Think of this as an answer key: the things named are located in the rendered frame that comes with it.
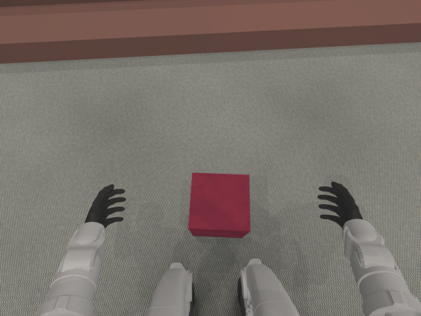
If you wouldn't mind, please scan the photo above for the robot right forearm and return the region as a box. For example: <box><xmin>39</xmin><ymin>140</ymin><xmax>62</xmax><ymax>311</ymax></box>
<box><xmin>342</xmin><ymin>219</ymin><xmax>421</xmax><ymax>316</ymax></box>

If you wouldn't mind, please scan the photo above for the carton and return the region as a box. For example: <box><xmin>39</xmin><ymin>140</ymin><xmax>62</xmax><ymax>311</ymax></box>
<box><xmin>188</xmin><ymin>172</ymin><xmax>251</xmax><ymax>238</ymax></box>

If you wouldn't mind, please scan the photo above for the right robot shin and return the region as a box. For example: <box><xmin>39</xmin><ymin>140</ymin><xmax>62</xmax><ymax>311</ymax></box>
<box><xmin>244</xmin><ymin>259</ymin><xmax>262</xmax><ymax>316</ymax></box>

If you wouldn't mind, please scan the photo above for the left robot hand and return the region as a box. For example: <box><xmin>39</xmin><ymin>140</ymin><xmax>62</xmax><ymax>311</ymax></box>
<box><xmin>85</xmin><ymin>184</ymin><xmax>126</xmax><ymax>228</ymax></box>

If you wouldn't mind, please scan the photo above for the right robot thigh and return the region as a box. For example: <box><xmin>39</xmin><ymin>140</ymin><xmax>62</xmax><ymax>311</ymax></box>
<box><xmin>240</xmin><ymin>264</ymin><xmax>300</xmax><ymax>316</ymax></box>

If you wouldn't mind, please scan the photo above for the robot left forearm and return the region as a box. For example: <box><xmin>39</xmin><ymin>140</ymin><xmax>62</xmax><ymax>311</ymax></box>
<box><xmin>36</xmin><ymin>222</ymin><xmax>106</xmax><ymax>316</ymax></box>

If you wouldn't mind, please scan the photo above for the right robot hand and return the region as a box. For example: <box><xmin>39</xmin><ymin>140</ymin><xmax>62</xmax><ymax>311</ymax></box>
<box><xmin>318</xmin><ymin>182</ymin><xmax>363</xmax><ymax>229</ymax></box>

